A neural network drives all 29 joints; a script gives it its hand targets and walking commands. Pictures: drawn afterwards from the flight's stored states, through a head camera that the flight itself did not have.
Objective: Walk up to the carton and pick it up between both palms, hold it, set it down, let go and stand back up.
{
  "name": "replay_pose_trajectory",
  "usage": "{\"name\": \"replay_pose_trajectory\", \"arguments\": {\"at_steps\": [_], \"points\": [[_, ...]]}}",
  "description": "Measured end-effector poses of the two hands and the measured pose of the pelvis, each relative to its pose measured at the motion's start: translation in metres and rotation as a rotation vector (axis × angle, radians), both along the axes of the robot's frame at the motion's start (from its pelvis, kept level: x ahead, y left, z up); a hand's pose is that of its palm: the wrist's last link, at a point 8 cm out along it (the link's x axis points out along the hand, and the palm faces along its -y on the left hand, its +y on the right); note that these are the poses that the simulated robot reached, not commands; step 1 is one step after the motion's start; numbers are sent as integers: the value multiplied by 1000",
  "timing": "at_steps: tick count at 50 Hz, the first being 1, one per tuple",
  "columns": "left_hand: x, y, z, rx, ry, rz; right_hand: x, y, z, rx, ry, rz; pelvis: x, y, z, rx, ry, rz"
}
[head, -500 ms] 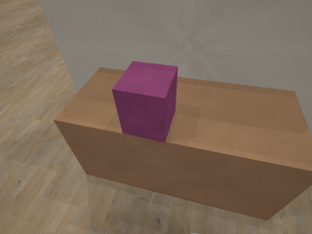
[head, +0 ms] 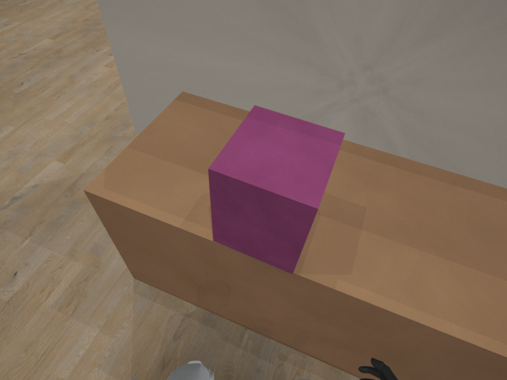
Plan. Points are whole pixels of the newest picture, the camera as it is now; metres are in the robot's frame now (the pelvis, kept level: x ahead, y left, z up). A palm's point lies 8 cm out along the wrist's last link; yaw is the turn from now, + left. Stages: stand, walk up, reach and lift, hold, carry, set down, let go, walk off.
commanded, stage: walk up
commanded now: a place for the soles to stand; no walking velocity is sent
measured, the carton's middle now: (274, 191) +0.51 -0.02 -0.05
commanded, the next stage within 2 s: none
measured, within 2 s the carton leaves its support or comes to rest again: neither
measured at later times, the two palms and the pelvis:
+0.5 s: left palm out of the picture +0.13 +0.22 -0.10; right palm out of the picture +0.07 -0.26 -0.11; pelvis +0.01 -0.01 +0.02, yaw -3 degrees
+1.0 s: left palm out of the picture +0.03 +0.35 -0.10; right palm out of the picture +0.11 -0.19 -0.12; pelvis +0.00 +0.08 +0.00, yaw -7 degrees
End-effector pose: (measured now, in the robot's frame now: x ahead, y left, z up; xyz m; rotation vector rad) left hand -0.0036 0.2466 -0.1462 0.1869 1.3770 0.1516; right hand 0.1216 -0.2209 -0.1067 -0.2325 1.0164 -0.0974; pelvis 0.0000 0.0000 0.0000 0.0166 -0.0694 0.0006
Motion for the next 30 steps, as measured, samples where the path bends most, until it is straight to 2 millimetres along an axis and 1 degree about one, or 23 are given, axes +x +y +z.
{"name": "replay_pose_trajectory", "arguments": {"at_steps": [3,7,11,16,19,23,26,30], "points": [[31,-1,9,12,-64,-29,8,5,0,22,-1,5,4,-3,4,1,11,-19],[64,-6,20,27,-153,-54,12,-1,-8,49,13,-3,6,-9,4,-10,11,-32],[89,-12,32,19,-203,-53,4,-12,-11,56,56,-32,11,-11,9,-7,20,-24],[116,-17,43,12,-240,-98,-14,-25,-9,40,99,-50,15,-11,15,0,29,-36],[127,-19,46,9,-254,-121,-27,-33,-7,24,120,-69,15,-11,17,-2,30,-44],[134,-21,46,1,-256,-139,-43,-39,-4,8,146,-92,14,-11,19,-3,30,-50],[133,-23,45,-7,-248,-148,-54,-41,-2,2,163,-105,14,-11,21,-4,31,-55],[125,-24,43,-18,-228,-153,-67,-41,0,2,184,-115,13,-11,23,-7,33,-62]]}}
